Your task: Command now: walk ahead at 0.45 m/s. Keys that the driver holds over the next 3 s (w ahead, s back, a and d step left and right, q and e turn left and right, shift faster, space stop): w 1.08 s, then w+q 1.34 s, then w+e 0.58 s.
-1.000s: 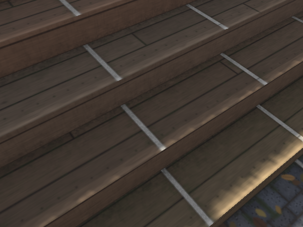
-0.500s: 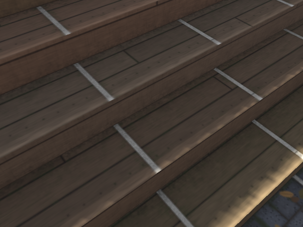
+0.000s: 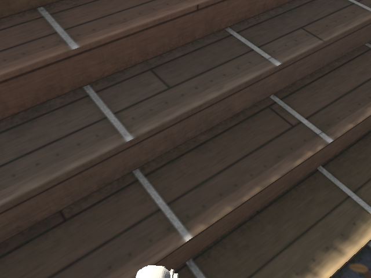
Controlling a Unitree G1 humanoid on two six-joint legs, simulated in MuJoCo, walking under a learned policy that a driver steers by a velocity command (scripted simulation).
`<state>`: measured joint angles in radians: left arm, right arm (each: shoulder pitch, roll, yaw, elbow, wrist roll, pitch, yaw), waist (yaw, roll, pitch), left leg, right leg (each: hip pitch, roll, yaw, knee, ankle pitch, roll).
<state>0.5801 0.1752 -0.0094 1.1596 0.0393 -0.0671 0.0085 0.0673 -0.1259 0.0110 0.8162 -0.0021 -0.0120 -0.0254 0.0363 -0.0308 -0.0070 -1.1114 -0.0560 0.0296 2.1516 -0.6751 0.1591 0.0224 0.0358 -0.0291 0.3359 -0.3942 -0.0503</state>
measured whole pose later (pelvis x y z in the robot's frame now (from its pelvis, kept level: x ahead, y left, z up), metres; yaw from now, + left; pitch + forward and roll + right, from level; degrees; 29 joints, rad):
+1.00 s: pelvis +0.63 +0.00 +0.28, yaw +3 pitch +2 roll -2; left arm 0.34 0.21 0.04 1.02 0.04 -0.10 -0.01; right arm 0.11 -0.14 -0.02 0.66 -0.02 -0.07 -0.02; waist -0.03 0.00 -0.04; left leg -0.94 0.00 -0.08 1.91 -0.16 0.12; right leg -0.43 0.07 -0.21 0.66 -0.29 -0.14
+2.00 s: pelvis +1.24 +0.05 +0.53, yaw +26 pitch +6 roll -2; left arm 0.08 0.18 -0.02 0.95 0.03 -0.06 -0.02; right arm 0.30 -0.25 -0.06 1.04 -0.05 -0.09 0.11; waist 0.01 0.06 -0.14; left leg -0.78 -0.04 -0.18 1.83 0.03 0.16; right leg -0.73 -0.06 -0.20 0.99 -0.37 -0.06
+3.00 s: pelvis +1.66 +0.34 +0.75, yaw +33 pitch +6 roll +1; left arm -0.04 0.10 -0.07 0.86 0.03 0.01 -0.08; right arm 0.46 -0.06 0.05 1.16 -0.12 -0.09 0.06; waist -0.04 0.03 -0.15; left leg 0.00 0.07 0.26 0.24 -0.32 -0.02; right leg -1.27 -0.13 -0.06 1.60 -0.27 -0.24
